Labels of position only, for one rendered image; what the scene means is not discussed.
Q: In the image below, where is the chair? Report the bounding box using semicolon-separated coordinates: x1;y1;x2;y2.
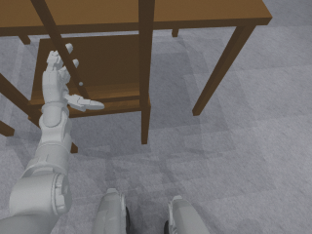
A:
0;0;155;154

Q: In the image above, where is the left robot forearm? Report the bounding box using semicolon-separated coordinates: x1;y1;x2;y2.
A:
9;101;72;216

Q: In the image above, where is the robot shin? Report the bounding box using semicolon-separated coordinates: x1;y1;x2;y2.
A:
100;188;127;234
169;196;182;234

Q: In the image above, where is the robot right shin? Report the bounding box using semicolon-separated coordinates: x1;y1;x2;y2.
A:
169;196;182;234

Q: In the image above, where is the robot left upper arm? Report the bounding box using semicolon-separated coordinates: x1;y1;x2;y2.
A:
0;173;73;234

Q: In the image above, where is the robot left shin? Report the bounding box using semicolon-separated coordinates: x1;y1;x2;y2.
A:
100;188;127;234

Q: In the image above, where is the robot left hand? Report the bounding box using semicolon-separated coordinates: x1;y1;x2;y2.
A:
42;43;104;112

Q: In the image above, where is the table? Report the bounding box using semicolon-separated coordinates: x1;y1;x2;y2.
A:
0;0;273;137

